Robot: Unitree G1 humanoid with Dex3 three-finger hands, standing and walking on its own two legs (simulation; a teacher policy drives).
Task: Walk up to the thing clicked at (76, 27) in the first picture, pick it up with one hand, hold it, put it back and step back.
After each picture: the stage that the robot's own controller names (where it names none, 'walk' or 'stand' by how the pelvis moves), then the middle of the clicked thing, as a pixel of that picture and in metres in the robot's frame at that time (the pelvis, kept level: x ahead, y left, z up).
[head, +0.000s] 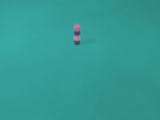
stand; (77, 35) +1.44 +0.04 -0.65
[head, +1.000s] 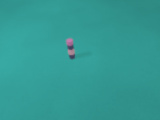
walk; (70, 49) +1.32 +0.23 -0.64
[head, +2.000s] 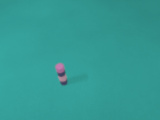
walk; (61, 75) +0.84 +0.26 -0.64
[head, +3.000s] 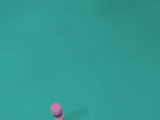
walk; (58, 114) +0.48 +0.22 -0.64
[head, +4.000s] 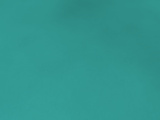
stand; out of the picture +0.33 +0.34 -0.64
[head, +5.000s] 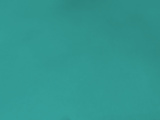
stand; out of the picture +0.33 +0.31 -0.65
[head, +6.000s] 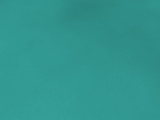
stand; out of the picture +0.32 +0.31 -0.66
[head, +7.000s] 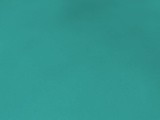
stand; out of the picture +0.32 +0.33 -0.66
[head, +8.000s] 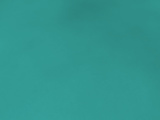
stand; out of the picture +0.31 +0.33 -0.66
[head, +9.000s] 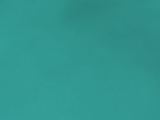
go down; out of the picture +0.31 +0.32 -0.66
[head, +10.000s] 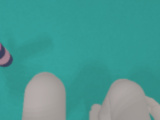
go down; out of the picture +0.39 +0.35 -0.26
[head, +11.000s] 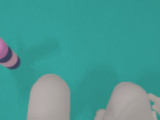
go down; (4, 55) +0.39 +0.35 -0.25
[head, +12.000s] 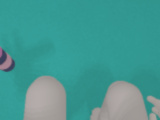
go down; out of the picture +0.39 +0.35 -0.26
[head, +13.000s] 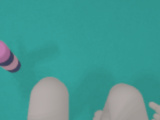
approach; (6, 59) +0.39 +0.34 -0.27
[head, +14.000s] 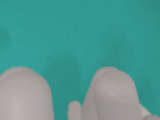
close in; out of the picture +0.36 +0.38 -0.15
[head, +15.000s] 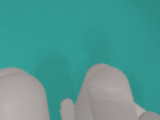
close; out of the picture +0.35 +0.39 -0.15
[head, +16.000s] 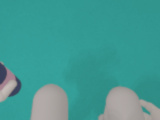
lift; out of the picture +0.32 +0.28 -0.01
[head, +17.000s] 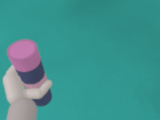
hold; (34, 78) +0.34 +0.16 +0.08
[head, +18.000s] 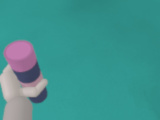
hold; (30, 77) +0.35 +0.18 +0.07
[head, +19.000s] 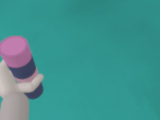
hold; (25, 72) +0.36 +0.19 +0.08
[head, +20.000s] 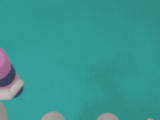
crouch; (4, 77) +0.34 +0.25 -0.02
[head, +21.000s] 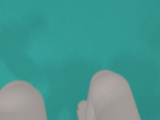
lower; out of the picture +0.43 +0.36 -0.08
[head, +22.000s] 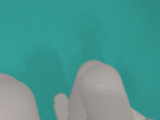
lower; out of the picture +0.39 +0.39 -0.16
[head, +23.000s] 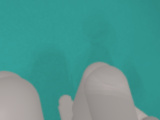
lower; out of the picture +0.37 +0.40 -0.15
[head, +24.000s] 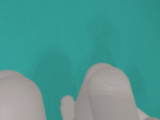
lower; out of the picture +0.36 +0.39 -0.15
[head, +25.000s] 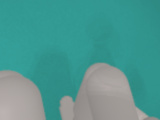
lower; out of the picture +0.36 +0.38 -0.15
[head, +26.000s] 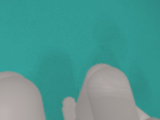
open; out of the picture +0.37 +0.39 -0.16
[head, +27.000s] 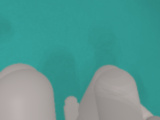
stand; out of the picture +0.37 +0.37 -0.16
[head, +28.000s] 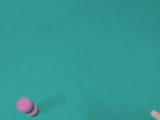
stand; (29, 108) +0.36 +0.30 -0.50
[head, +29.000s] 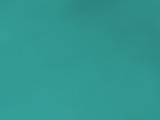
stand; out of the picture +0.35 +0.29 -0.60
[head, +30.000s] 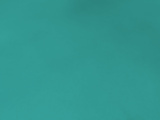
stand; out of the picture +0.34 +0.28 -0.60
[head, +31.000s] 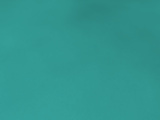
stand; out of the picture +0.35 +0.27 -0.64
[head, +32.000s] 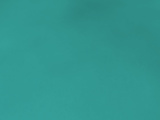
stand; out of the picture +0.34 +0.29 -0.66
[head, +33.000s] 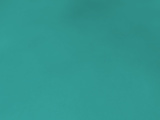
stand; out of the picture +0.33 +0.29 -0.66
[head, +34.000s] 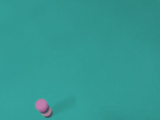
walk; (44, 109) +0.41 +0.27 -0.64
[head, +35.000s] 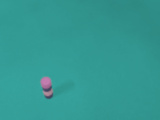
walk; (47, 88) +0.60 +0.21 -0.64
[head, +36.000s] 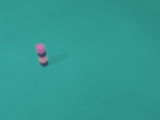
walk; (42, 56) +0.90 +0.34 -0.63
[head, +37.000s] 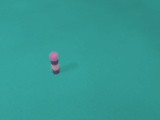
stand; (54, 63) +0.94 +0.25 -0.64
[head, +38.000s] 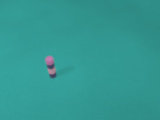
stand; (51, 67) +0.97 +0.29 -0.66
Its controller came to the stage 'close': yes
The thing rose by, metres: 0.70
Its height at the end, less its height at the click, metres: +0.00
